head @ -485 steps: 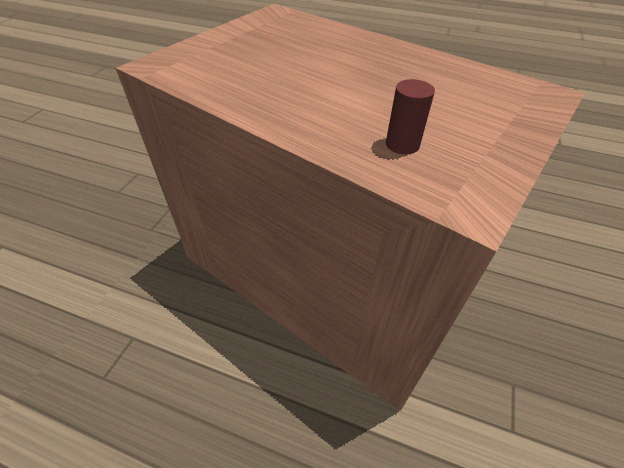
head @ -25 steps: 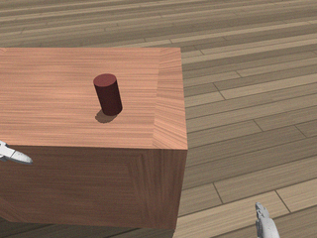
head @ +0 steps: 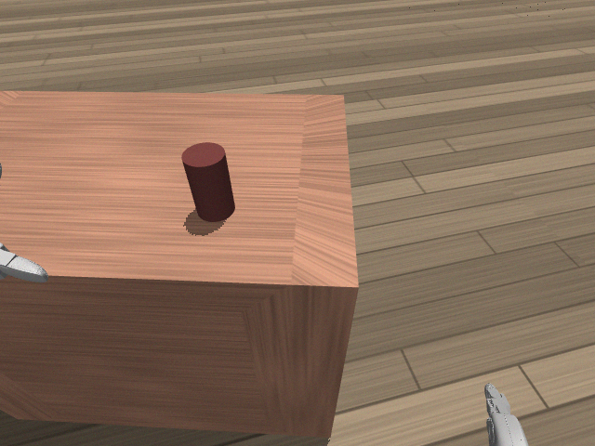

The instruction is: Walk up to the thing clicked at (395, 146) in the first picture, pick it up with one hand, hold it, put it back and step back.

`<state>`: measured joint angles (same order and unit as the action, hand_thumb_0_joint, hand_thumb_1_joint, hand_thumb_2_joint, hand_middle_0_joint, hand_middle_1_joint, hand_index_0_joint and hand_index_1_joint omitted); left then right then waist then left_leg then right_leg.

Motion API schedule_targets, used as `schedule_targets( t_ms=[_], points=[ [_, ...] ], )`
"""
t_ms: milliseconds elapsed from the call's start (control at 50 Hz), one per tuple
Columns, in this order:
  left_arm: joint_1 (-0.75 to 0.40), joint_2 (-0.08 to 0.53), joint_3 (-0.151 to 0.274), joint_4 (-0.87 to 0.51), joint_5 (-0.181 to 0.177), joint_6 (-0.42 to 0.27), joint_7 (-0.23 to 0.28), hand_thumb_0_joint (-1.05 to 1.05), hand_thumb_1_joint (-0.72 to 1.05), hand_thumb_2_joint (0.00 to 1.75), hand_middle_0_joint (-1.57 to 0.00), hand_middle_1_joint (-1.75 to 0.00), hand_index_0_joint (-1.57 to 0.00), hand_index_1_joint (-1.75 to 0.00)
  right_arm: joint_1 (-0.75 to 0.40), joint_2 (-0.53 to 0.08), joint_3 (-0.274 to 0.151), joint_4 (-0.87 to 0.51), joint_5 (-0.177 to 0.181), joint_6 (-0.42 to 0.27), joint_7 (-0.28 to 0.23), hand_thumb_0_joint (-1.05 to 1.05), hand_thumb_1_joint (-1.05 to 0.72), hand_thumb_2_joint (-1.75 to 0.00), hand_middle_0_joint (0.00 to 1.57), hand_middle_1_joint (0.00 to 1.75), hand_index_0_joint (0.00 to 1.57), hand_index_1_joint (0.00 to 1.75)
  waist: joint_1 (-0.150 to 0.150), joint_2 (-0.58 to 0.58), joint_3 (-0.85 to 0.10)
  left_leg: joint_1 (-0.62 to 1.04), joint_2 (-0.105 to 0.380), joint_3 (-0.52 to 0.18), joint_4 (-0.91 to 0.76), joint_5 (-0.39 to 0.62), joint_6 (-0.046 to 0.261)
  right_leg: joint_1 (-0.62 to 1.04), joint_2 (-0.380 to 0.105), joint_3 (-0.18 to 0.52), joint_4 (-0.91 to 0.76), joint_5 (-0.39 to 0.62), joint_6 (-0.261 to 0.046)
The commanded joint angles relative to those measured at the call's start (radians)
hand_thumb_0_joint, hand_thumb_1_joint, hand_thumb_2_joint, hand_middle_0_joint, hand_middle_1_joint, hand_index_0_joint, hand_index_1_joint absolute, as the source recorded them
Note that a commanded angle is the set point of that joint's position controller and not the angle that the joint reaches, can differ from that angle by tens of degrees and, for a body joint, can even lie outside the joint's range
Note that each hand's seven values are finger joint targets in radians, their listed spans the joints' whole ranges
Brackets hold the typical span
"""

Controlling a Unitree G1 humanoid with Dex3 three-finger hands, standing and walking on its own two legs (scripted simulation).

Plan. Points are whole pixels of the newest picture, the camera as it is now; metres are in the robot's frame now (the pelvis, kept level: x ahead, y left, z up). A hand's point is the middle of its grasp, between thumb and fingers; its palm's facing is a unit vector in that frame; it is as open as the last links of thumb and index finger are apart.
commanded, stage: go down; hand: left
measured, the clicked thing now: (210, 183) +0.52 +0.18 +0.09
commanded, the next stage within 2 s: approach in 1.96 s
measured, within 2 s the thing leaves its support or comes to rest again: neither
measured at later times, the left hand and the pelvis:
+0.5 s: hand (22, 183) +0.36 +0.35 +0.21, palm faces +0.14 -0.99 -0.01, open 17.7 cm; pelvis +0.00 +0.00 +0.00, yaw -1 degrees
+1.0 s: hand (23, 173) +0.38 +0.36 +0.21, palm faces +0.13 -0.99 +0.01, open 17.7 cm; pelvis +0.01 +0.00 +0.00, yaw -1 degrees
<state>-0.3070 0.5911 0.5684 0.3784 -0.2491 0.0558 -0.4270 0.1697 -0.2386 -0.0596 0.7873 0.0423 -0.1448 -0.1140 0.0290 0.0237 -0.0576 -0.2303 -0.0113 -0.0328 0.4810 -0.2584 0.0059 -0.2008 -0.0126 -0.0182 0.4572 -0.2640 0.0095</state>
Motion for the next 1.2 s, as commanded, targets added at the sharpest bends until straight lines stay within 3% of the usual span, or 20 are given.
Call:
schedule_targets(
  t_ms=[0,60,100,140,180,260,320,360,380,500,540,600,680,800,840,880,980,1000,1100,1180],
  points=[
    [-0.416,0.390,0.065,-0.097,-0.018,-0.026,-0.041,0.00,-0.59,0.08,-0.03,-0.02,-0.03,-0.03,-0.073,-0.146,-0.035,-0.089,-0.003,-0.065,-0.033,0.00,0.54,-0.05,0.05,0.05,0.05,0.05,-0.037,0.079,-0.184,0.106,-0.008,0.017,-0.057,0.263,0.019,-0.026,0.008,-0.016,-0.056,0.243,-0.019],
    [-0.483,0.404,0.052,0.001,-0.021,-0.007,-0.070,0.00,-0.61,0.07,-0.04,-0.03,-0.03,-0.04,-0.106,-0.146,-0.011,-0.152,-0.001,-0.081,-0.044,0.00,0.53,-0.05,0.05,0.05,0.05,0.05,-0.040,0.037,-0.203,0.112,-0.009,0.014,-0.063,0.213,0.026,-0.040,0.008,-0.018,-0.069,0.195,-0.016],
    [-0.524,0.475,0.085,0.029,-0.016,-0.012,-0.078,0.00,-0.61,0.07,-0.04,-0.03,-0.04,-0.04,-0.075,-0.166,-0.023,-0.141,-0.003,-0.082,-0.049,0.00,0.54,-0.05,0.05,0.05,0.05,0.05,-0.035,0.062,-0.218,0.111,-0.008,0.011,-0.065,0.225,0.021,-0.045,0.011,-0.020,-0.066,0.200,-0.019],
    [-0.566,0.456,0.055,0.070,-0.009,-0.013,-0.088,0.00,-0.61,0.07,-0.04,-0.03,-0.04,-0.04,-0.101,-0.119,0.026,-0.179,-0.003,-0.089,-0.049,0.00,0.54,-0.05,0.05,0.05,0.05,0.05,-0.025,0.052,-0.211,0.097,-0.011,0.013,-0.065,0.213,0.023,-0.049,0.008,-0.018,-0.071,0.187,-0.018],
    [-0.552,0.463,0.053,0.162,-0.005,-0.011,-0.095,0.00,-0.61,0.07,-0.04,-0.03,-0.03,-0.04,-0.084,-0.139,0.008,-0.160,-0.005,-0.094,-0.057,0.00,0.54,-0.05,0.05,0.05,0.05,0.05,-0.033,0.050,-0.198,0.090,-0.015,0.017,-0.067,0.186,0.027,-0.062,0.006,-0.014,-0.075,0.167,-0.016],
    [-0.642,0.538,0.072,0.169,0.010,-0.024,-0.101,0.00,-0.61,0.08,-0.03,-0.04,-0.03,-0.05,-0.094,-0.145,0.020,-0.185,-0.007,-0.105,-0.061,0.00,0.55,-0.05,0.05,0.05,0.05,0.05,-0.018,0.086,-0.259,0.104,-0.010,0.011,-0.057,0.234,0.019,-0.050,0.009,-0.015,-0.066,0.202,-0.021],
    [-0.694,0.557,0.061,0.191,0.017,-0.027,-0.105,0.00,-0.61,0.09,-0.03,-0.03,-0.03,-0.04,-0.112,-0.162,0.002,-0.185,-0.008,-0.110,-0.072,0.00,0.55,-0.05,0.05,0.05,0.05,0.05,-0.032,0.081,-0.285,0.109,-0.014,0.015,-0.045,0.261,0.022,-0.042,0.006,-0.008,-0.060,0.235,-0.018],
    [-0.694,0.550,0.056,0.220,0.018,-0.025,-0.114,0.00,-0.61,0.09,-0.03,-0.03,-0.03,-0.04,-0.121,-0.127,0.039,-0.182,-0.006,-0.112,-0.069,0.00,0.54,-0.05,0.05,0.05,0.05,0.05,-0.028,0.101,-0.274,0.108,-0.010,0.012,-0.050,0.255,0.017,-0.056,0.009,-0.012,-0.064,0.220,-0.022],
    [-0.662,0.519,0.033,0.280,0.020,-0.018,-0.119,0.00,-0.60,0.08,-0.03,-0.03,-0.03,-0.04,-0.115,-0.136,0.028,-0.172,-0.006,-0.112,-0.072,0.00,0.54,-0.05,0.05,0.05,0.05,0.05,-0.036,0.090,-0.259,0.107,-0.006,0.008,-0.053,0.245,0.017,-0.074,0.012,-0.013,-0.063,0.208,-0.025],
    [-0.715,0.579,0.055,0.268,0.011,-0.020,-0.138,0.00,-0.61,0.08,-0.03,-0.04,-0.03,-0.04,-0.080,-0.132,0.039,-0.161,-0.007,-0.113,-0.076,0.00,0.54,-0.05,0.05,0.05,0.05,0.05,-0.037,0.117,-0.270,0.100,-0.005,0.011,-0.046,0.252,0.015,-0.073,0.017,-0.013,-0.068,0.216,-0.026],
    [-0.709,0.583,0.054,0.274,0.010,-0.019,-0.143,0.00,-0.60,0.08,-0.03,-0.03,-0.03,-0.04,-0.068,-0.169,0.007,-0.159,-0.010,-0.116,-0.081,0.00,0.54,-0.05,0.05,0.05,0.05,0.05,-0.052,0.115,-0.280,0.113,0.000,0.007,-0.044,0.279,0.012,-0.079,0.022,-0.015,-0.063,0.237,-0.026],
    [-0.685,0.558,0.038,0.314,0.010,-0.004,-0.156,0.00,-0.60,0.09,-0.03,-0.04,-0.02,-0.05,-0.061,-0.124,0.048,-0.148,-0.009,-0.114,-0.076,0.00,0.55,-0.05,0.05,0.05,0.05,0.05,-0.042,0.099,-0.275,0.105,-0.001,0.008,-0.031,0.309,0.019,-0.088,0.021,-0.014,-0.063,0.257,-0.024],
    [-0.740,0.583,0.044,0.263,0.009,-0.006,-0.160,0.00,-0.61,0.08,-0.03,-0.04,-0.03,-0.04,-0.085,-0.175,0.014,-0.178,-0.013,-0.117,-0.079,0.00,0.55,-0.05,0.05,0.05,0.05,0.05,-0.050,0.134,-0.309,0.141,0.012,-0.004,-0.035,0.335,0.004,-0.103,0.029,-0.022,-0.057,0.253,-0.033],
    [-0.745,0.604,0.055,0.277,0.017,-0.013,-0.155,0.00,-0.59,0.08,-0.03,-0.03,-0.03,-0.04,-0.078,-0.154,0.026,-0.140,-0.014,-0.117,-0.080,0.00,0.54,-0.05,0.05,0.05,0.05,0.05,-0.043,0.138,-0.319,0.137,0.008,-0.001,-0.011,0.395,0.008,-0.098,0.024,-0.021,-0.044,0.296,-0.031],
    [-0.710,0.569,0.036,0.342,0.020,-0.009,-0.159,0.00,-0.59,0.09,-0.03,-0.04,-0.03,-0.04,-0.080,-0.151,0.028,-0.157,-0.014,-0.114,-0.078,0.00,0.54,-0.05,0.05,0.05,0.05,0.05,-0.054,0.106,-0.309,0.128,0.007,-0.001,-0.013,0.369,0.009,-0.105,0.025,-0.018,-0.050,0.281,-0.029],
    [-0.736,0.594,0.053,0.310,0.011,-0.017,-0.159,0.00,-0.59,0.08,-0.03,-0.04,-0.03,-0.04,-0.062,-0.129,0.048,-0.136,-0.012,-0.114,-0.075,0.00,0.54,-0.05,0.05,0.05,0.05,0.05,-0.044,0.130,-0.303,0.122,0.006,0.000,-0.011,0.367,0.009,-0.107,0.023,-0.020,-0.048,0.279,-0.029],
    [-0.742,0.625,0.069,0.329,0.022,-0.017,-0.159,0.00,-0.57,0.08,-0.03,-0.04,-0.03,-0.04,-0.062,-0.157,0.027,-0.168,-0.019,-0.112,-0.077,0.00,0.55,-0.05,0.05,0.05,0.05,0.05,-0.057,0.124,-0.350,0.149,0.008,0.000,0.012,0.462,0.010,-0.095,0.023,-0.019,-0.035,0.349,-0.027],
    [-0.732,0.610,0.051,0.364,0.027,-0.014,-0.163,0.00,-0.57,0.08,-0.03,-0.03,-0.03,-0.04,-0.047,-0.119,0.053,-0.114,-0.017,-0.106,-0.072,0.00,0.54,-0.05,0.05,0.05,0.05,0.05,-0.051,0.123,-0.326,0.127,0.005,0.001,0.014,0.444,0.015,-0.109,0.021,-0.015,-0.039,0.341,-0.025],
    [-0.742,0.628,0.055,0.404,0.027,-0.028,-0.169,0.00,-0.60,0.08,-0.03,-0.04,-0.03,-0.05,-0.083,-0.170,0.018,-0.152,-0.020,-0.110,-0.075,0.00,0.54,-0.05,0.05,0.05,0.05,0.05,-0.064,0.104,-0.321,0.114,0.007,0.000,0.012,0.426,0.014,-0.110,0.022,-0.016,-0.036,0.332,-0.026],
    [-0.787,0.644,0.049,0.433,0.036,-0.042,-0.173,0.00,-0.58,0.08,-0.03,-0.04,-0.04,-0.04,-0.109,-0.164,0.026,-0.182,-0.020,-0.112,-0.074,0.00,0.54,-0.05,0.05,0.05,0.05,0.05,-0.074,0.103,-0.333,0.116,0.005,0.000,0.015,0.400,0.016,-0.115,0.022,-0.012,-0.037,0.319,-0.026]
  ],
)
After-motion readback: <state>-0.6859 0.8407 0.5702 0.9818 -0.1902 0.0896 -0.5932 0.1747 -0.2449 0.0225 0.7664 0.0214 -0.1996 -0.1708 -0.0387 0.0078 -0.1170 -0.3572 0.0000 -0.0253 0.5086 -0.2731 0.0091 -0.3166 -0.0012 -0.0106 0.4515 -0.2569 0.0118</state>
